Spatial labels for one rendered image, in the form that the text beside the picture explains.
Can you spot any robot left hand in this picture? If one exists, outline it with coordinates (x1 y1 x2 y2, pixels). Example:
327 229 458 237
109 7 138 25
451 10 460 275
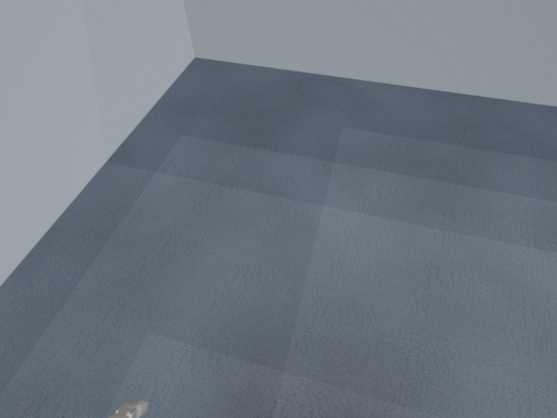
108 401 149 418

